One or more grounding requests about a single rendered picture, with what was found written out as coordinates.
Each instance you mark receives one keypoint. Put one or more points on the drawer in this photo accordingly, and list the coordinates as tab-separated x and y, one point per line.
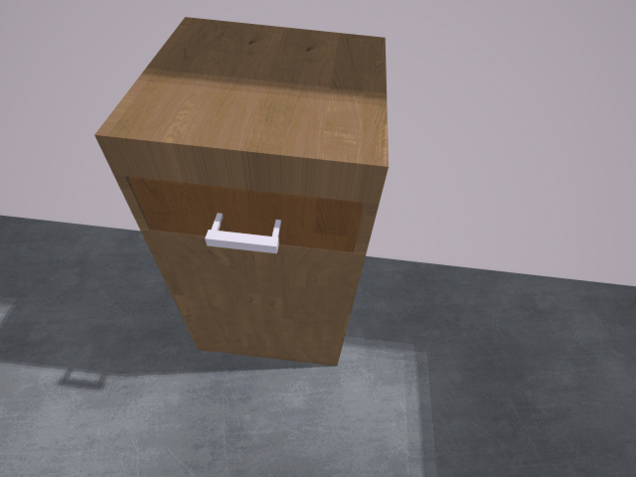
305	221

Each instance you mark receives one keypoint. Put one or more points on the cabinet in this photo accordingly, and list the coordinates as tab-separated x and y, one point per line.
270	109

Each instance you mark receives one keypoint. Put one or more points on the handle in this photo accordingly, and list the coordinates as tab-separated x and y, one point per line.
218	238

